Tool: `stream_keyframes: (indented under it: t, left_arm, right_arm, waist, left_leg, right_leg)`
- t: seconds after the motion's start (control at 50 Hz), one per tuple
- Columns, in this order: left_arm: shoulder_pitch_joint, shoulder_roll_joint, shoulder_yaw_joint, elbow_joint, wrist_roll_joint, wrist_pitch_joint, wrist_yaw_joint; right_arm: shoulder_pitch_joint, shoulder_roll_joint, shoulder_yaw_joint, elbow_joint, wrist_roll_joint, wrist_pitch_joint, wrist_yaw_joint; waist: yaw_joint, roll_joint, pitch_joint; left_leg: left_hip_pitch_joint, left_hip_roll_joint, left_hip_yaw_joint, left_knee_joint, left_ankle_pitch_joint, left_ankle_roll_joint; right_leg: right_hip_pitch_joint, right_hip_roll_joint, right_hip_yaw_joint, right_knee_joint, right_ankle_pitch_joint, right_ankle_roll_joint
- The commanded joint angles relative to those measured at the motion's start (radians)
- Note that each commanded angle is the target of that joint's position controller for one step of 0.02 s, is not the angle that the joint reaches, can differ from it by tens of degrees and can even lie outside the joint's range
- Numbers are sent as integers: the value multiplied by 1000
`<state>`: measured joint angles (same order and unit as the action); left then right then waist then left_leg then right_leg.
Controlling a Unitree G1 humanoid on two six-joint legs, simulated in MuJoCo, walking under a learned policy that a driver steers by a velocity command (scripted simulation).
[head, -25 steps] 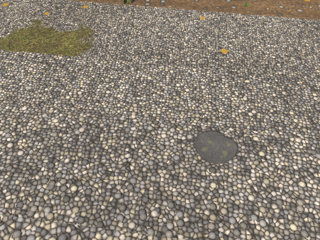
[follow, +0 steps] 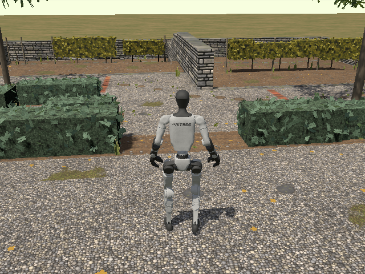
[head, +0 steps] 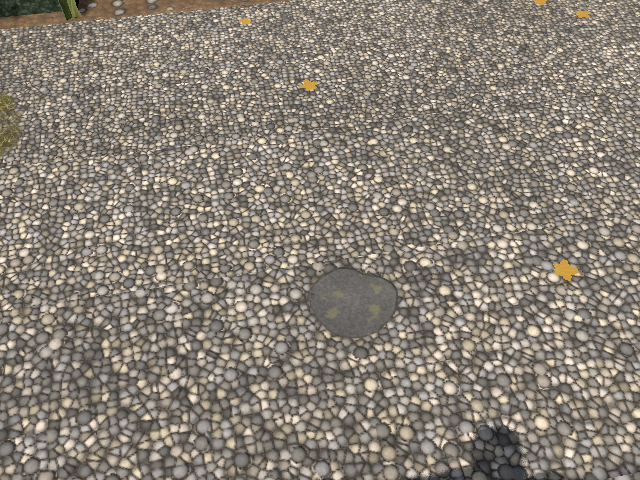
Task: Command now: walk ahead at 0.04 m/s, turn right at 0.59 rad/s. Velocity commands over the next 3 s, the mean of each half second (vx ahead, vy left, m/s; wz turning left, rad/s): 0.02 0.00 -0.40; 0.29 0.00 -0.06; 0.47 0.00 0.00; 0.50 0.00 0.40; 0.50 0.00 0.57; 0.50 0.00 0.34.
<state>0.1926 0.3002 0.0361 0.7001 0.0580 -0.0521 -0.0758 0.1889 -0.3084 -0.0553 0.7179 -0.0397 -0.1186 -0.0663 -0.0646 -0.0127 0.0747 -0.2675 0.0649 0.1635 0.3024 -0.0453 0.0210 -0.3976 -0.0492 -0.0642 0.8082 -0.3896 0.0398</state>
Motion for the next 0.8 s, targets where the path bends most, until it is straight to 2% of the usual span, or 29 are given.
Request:
stream_keyframes:
  t: [0.02, 0.08, 0.1, 0.12, 0.14, 0.16, 0.18, 0.2, 0.22, 0.24, 0.3, 0.34, 0.42, 0.46, 0.48, 0.5, 0.52, 0.54, 0.56, 0.58, 0.6, 0.62, 0.64, 0.68, 0.72, 0.74, 0.76, 0.78, 0.8]
  left_arm:
    - [80, 86, 27, -43, -13, -6, -8]
    - [104, 112, 59, -51, -28, -25, -7]
    - [113, 125, 71, -63, -26, -35, -3]
    - [124, 218, 94, -89, -33, -51, 21]
    - [146, 275, 114, -106, -22, -70, 22]
    - [152, 246, 117, -72, 0, -88, 35]
    - [135, 208, 110, -70, -11, -93, 38]
    - [122, 163, 92, -78, -29, -89, 39]
    - [115, 135, 78, -81, -39, -82, 39]
    - [98, 130, 74, -98, -36, -71, 39]
    - [77, 142, 74, -139, -21, -62, 35]
    - [83, 147, 74, -149, -23, -62, 30]
    - [94, 159, 74, -147, -34, -50, 9]
    - [63, 155, 67, -147, -42, -40, -5]
    - [30, 143, 57, -147, -52, -33, -16]
    - [10, 122, 44, -142, -59, -26, -28]
    - [26, 74, 25, -123, -61, -19, -34]
    - [161, 72, 29, -103, -54, -7, -30]
    - [229, 114, 42, -90, -35, -3, -8]
    - [139, 138, 47, -117, -11, -4, 16]
    - [95, 123, 42, -127, 9, -10, 37]
    - [108, 106, 36, -116, 11, -17, 51]
    - [103, 85, 28, -110, 3, -26, 57]
    - [85, 51, 20, -111, -4, -44, 55]
    - [146, 46, 22, -86, -9, -58, 53]
    - [175, 63, 26, -72, -7, -64, 54]
    - [201, 86, 31, -66, -12, -72, 59]
    - [234, 137, 42, -58, -17, -77, 64]
    - [240, 167, 52, -63, -24, -80, 63]
  right_arm:
    - [-60, -195, -73, -95, -6, -13, 0]
    - [-92, -165, -60, -77, -12, -1, 7]
    - [-46, -129, -46, -55, -17, 5, 13]
    - [16, -45, -25, -92, -13, 8, 14]
    - [-38, -79, -26, -120, -6, -2, 14]
    - [-80, -100, -31, -97, -4, 13, 25]
    - [-79, -137, -46, -83, -5, 25, 23]
    - [-57, -150, -53, -66, -23, 30, 24]
    - [-57, -126, -43, -66, -34, 33, 29]
    - [-43, -104, -34, -60, -35, 35, 36]
    - [-9, -92, -30, -28, -15, 41, 68]
    - [-5, -82, -23, -21, -12, 41, 85]
    - [-14, -76, -9, -19, -7, 40, 101]
    - [-9, -76, -3, -15, 5, 33, 105]
    - [2, -70, 2, -7, 18, 29, 108]
    - [-4, -65, 7, -7, 31, 24, 111]
    - [8, -62, 12, -9, 32, 20, 114]
    - [-24, -129, 8, -36, 38, 13, 113]
    - [-20, -181, -13, -45, 17, 10, 113]
    - [13, -204, -32, -29, 3, 8, 111]
    - [8, -197, -32, -28, 7, 3, 103]
    - [-14, -161, -22, -38, 18, -1, 94]
    - [-22, -131, -14, -46, 27, -2, 83]
    - [-28, -112, -2, -50, 42, 3, 69]
    - [-78, -142, -11, -66, 20, 23, 68]
    - [-89, -128, -10, -75, 7, 27, 68]
    - [-112, -109, -5, -93, -3, 23, 73]
    - [-135, -88, -2, -107, -11, 17, 82]
    - [-137, -63, 4, -106, -16, 7, 95]
  waist:
    - [28, 120, -137]
    - [57, 113, -141]
    - [59, 65, -148]
    - [22, -150, -215]
    - [79, -126, -130]
    - [97, -69, -66]
    - [85, -70, -67]
    - [72, -81, -94]
    - [55, -93, -89]
    - [39, -81, -86]
    - [39, -68, -100]
    - [48, -63, -102]
    - [83, -65, -97]
    - [73, -47, -104]
    - [48, -22, -109]
    - [35, -11, -118]
    - [28, -7, -137]
    - [107, 72, -171]
    - [120, 92, -161]
    - [70, 79, -91]
    - [65, 67, -48]
    - [74, 73, -37]
    - [68, 101, -34]
    - [69, 104, -33]
    - [104, 105, -19]
    - [109, 76, -29]
    - [119, 35, -41]
    - [128, -50, -47]
    - [145, -107, -10]
  left_leg:
    - [176, 310, -243, -102, -8, 212]
    - [102, 295, -178, -19, -162, 133]
    - [55, 260, -135, 54, -227, 84]
    - [-58, 113, 20, 303, -421, -31]
    - [-300, -21, -83, 420, -542, -80]
    - [-387, -7, -206, 496, -487, -75]
    - [-420, -5, -210, 556, -448, -77]
    - [-421, 0, -218, 593, -434, -77]
    - [-391, 7, -217, 630, -417, -72]
    - [-353, 9, -211, 642, -367, -70]
    - [-302, -2, -189, 627, -228, -85]
    - [-273, 6, -183, 557, -205, -98]
    - [-206, 18, -172, 404, -216, -106]
    - [-129, 9, -151, 318, -157, -104]
    - [-54, 6, -139, 231, -47, -95]
    - [25, 0, -135, 159, 70, -78]
    - [100, 25, -157, 139, 130, -48]
    - [158, 97, -239, 143, 170, 68]
    - [161, 110, -275, 137, -121, 168]
    - [77, 98, -321, 52, -484, 191]
    - [20, 116, -384, -25, -613, 208]
    - [46, 153, -439, -54, -601, 229]
    - [92, 193, -483, -63, -568, 251]
    - [84, 202, -475, -65, -520, 243]
    - [28, 130, -348, -18, -463, 206]
    - [6, 97, -304, 40, -394, 190]
    - [-35, 47, -243, 155, -287, 155]
    - [-149, -31, -161, 315, -252, 98]
    - [-312, -76, -121, 416, -319, 54]
  right_leg:
    - [57, -17, 17, -162, 71, -49]
    - [230, 46, -19, -383, 304, -148]
    - [310, 29, 18, -447, 388, -200]
    - [431, -206, 319, -505, 722, -407]
    - [456, -327, 570, -584, 512, -516]
    - [439, -278, 505, -615, 319, -424]
    - [462, -234, 433, -604, 311, -362]
    - [476, -224, 399, -591, 389, -340]
    - [440, -212, 364, -586, 479, -322]
    - [390, -201, 336, -597, 517, -313]
    - [353, -168, 277, -587, 586, -312]
    - [344, -159, 262, -555, 603, -301]
    - [325, -182, 299, -467, 623, -302]
    - [283, -174, 313, -419, 617, -287]
    - [242, -154, 308, -386, 596, -266]
    - [200, -122, 309, -364, 563, -237]
    - [165, -76, 302, -354, 389, -180]
    - [144, 16, 237, -350, 106, -115]
    - [87, 89, 153, -333, -130, -96]
    - [53, 112, 106, -289, -201, -104]
    - [72, 104, 85, -250, -182, -114]
    - [61, 82, 92, -242, -131, -114]
    - [48, 69, 81, -234, -75, -108]
    - [126, 64, 36, -282, -19, -111]
    - [243, 75, 2, -361, 19, -123]
    - [291, 72, 19, -368, 15, -139]
    - [329, 27, 111, -386, 29, -185]
    - [412, -79, 297, -439, 122, -273]
    - [503, -204, 468, -491, 236, -364]
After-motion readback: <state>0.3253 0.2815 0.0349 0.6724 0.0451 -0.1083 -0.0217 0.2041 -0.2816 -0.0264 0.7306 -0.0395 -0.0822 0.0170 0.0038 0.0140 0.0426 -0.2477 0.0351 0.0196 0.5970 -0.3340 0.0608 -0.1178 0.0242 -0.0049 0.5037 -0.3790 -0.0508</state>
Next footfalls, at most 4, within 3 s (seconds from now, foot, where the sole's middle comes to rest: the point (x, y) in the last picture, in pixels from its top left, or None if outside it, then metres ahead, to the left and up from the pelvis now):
0.10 right None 0.05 -0.12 -0.78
0.52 left None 0.15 0.10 -0.78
1.00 left None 0.25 0.07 -0.78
1.46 right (420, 449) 0.55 -0.25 -0.96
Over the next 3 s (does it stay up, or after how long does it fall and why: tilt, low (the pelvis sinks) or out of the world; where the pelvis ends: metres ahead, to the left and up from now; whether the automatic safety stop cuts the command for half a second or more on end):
stays up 1.35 0.07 -0.37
